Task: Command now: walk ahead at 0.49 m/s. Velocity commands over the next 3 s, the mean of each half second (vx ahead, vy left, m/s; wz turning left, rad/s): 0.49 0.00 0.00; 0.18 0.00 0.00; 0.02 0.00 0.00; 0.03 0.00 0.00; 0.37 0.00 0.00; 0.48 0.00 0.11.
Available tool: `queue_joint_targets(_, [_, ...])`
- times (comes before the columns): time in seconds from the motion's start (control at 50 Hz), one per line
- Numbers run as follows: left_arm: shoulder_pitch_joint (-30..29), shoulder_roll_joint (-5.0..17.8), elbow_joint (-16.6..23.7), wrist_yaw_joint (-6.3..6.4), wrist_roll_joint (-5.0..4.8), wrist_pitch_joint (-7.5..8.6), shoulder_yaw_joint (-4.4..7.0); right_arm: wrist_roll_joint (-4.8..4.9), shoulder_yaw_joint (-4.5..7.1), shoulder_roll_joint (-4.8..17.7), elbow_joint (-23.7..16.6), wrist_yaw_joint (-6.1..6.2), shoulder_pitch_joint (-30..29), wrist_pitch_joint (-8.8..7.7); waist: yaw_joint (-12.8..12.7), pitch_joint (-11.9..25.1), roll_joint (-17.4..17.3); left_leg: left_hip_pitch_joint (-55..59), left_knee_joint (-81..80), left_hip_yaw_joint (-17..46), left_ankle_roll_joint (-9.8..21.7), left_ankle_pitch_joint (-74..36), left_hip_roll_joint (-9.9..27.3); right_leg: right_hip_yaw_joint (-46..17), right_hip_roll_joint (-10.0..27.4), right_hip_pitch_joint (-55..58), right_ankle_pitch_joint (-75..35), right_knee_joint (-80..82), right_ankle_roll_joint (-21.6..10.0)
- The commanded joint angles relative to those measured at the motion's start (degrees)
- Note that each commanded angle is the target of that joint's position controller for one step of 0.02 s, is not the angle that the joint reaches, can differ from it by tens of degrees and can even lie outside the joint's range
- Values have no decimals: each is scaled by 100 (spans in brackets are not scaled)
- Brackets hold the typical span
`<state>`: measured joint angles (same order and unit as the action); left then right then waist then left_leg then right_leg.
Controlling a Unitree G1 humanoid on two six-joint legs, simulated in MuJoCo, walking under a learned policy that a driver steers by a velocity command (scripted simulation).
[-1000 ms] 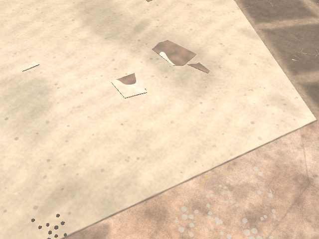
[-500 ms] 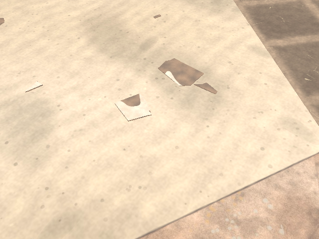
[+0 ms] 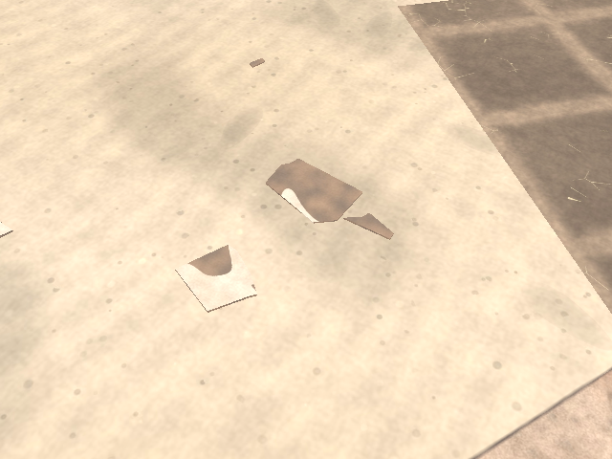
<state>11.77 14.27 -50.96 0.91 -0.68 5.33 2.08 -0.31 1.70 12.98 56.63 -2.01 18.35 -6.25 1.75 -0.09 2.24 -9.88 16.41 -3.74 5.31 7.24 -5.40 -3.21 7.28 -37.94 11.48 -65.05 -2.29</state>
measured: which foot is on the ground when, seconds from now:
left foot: down 0.00-0.32, up 0.34-0.74, down 0.76-1.00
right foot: up 0.00-0.28, down 0.30-0.80, up 0.82-1.00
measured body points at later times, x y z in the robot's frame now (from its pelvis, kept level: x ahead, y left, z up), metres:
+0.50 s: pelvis +0.28 -0.08 +0.00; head +0.29 -0.10 +0.45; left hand +0.33 +0.18 -0.12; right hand +0.37 -0.35 -0.14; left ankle +0.29 +0.08 -0.66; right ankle +0.29 -0.16 -0.74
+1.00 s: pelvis +0.43 -0.05 -0.01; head +0.45 -0.04 +0.44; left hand +0.49 +0.21 -0.16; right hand +0.54 -0.29 -0.14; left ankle +0.52 +0.04 -0.74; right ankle +0.42 -0.20 -0.72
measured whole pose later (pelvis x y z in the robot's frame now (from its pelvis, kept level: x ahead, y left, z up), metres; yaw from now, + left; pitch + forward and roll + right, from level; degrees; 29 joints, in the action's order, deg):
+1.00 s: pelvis +0.43 -0.05 -0.01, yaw +0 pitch +1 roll +0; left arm 11.6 13.2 -57.0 2.6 0.0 -0.5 2.2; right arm -1.2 1.4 11.5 53.9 0.7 6.9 -1.7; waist 0.0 -1.0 1.4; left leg -22.4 26.0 -2.3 3.2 5.1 -1.8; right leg -1.6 2.6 -20.6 24.1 -42.8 2.1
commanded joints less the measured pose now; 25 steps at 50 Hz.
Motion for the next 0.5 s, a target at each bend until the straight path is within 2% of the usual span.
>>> queue_joint_targets(0.02, [190,258,244,38,71,-20,74,10,121,758,-317,112,-236,-102,-268,-313,-424,-610,-1164,1184,980,-424,1602,-10,239,-109,-930,826,153])
queue_joint_targets(0.1, [-744,161,486,-35,16,45,34,101,147,917,-216,196,232,-26,73,-310,-436,-114,-1063,907,722,-501,1512,216,-28,94,-1764,2478,199])
queue_joint_targets(0.16, [-1246,187,651,-131,-44,62,12,148,165,966,-86,200,549,37,266,-416,-492,420,-871,947,693,-343,1692,267,-142,99,-1609,3052,198])
queue_joint_targets(0.2, [-1438,251,774,-210,-59,98,16,152,181,972,-24,211,652,96,276,-467,-521,837,-642,1032,642,-356,1882,243,-189,55,-1233,3330,82])
queue_joint_targets(0.24, [-1288,379,803,-267,-60,150,58,155,215,1043,-16,224,594,158,115,-377,-605,1084,-317,1108,549,-687,2014,299,-289,404,-770,3565,-80])
queue_joint_targets(0.26, [-954,491,733,-274,-54,173,117,150,223,1082,-42,227,474,190,-111,-198,-664,1086,68,1038,468,-1401,1963,430,-437,938,-614,3685,-180])
queue_joint_targets(0.28, [-176,707,496,-255,-44,187,247,120,189,999,-76,224,380,221,-497,251,-606,958,986,797,334,-2320,1673,571,-627,1955,-585,3803,-328])
queue_joint_targets(0.3, [1008,1144,213,-208,-1,196,402,33,86,771,-213,222,323,216,-938,1111,-240,59,2620,461,123,-1961,1320,-129,6,3683,-718,3651,-680])
queue_joint_targets(0.32, [1700,1789,72,-202,81,143,558,17,-124,76,-309,167,929,80,-797,1901,1238,-2395,4915,96,-335,475,313,-2668,1403,5956,-126,4042,-1595])
queue_joint_targets(0.34, [1775,1284,46,-224,66,140,424,129,-70,380,-205,136,913,-78,-860,2235,1231,-3189,5816,989,-267,2407,284,-3973,1636,6139,392,4771,-1765])
queue_joint_targets(0.36, [1210,940,146,-221,34,152,306,277,70,906,-367,114,359,-156,-740,1323,827,-3659,6095,1034,-140,2045,654,-3112,1440,5392,383,4809,-1420])
queue_joint_targets(0.38, [636,728,286,-222,28,138,230,276,85,936,-462,139,-17,-162,-565,854,399,-3503,5895,869,-111,1467,983,-2254,1191,4534,-53,4921,-1216])
queue_joint_targets(0.4, [262,547,345,-252,47,129,169,193,108,851,-488,176,-205,-121,-403,474,104,-3267,5507,783,-145,1075,1168,-1694,932,3775,-447,5145,-1112])
queue_joint_targets(0.42, [99,406,342,-277,82,140,123,137,141,768,-476,204,-151,-35,-211,293,169,-2908,5164,798,-166,804,1328,-1253,695,3280,-689,5353,-992])
queue_joint_targets(0.44, [110,374,282,-300,100,148,117,125,130,617,-442,209,-30,49,-112,230,262,-2641,5014,756,-203,646,1349,-1025,581,2986,-862,5507,-983])
queue_joint_targets(0.46, [223,420,207,-302,96,170,134,115,120,498,-416,217,53,110,-63,188,237,-2567,4913,701,-244,551,1349,-836,524,2856,-1182,5594,-1037])
queue_joint_targets(0.5, [355,575,81,-257,135,182,161,71,154,512,-496,253,-88,167,24,8,109,-2686,4531,626,-374,284,1283,-408,481,2753,-2786,5554,-1081])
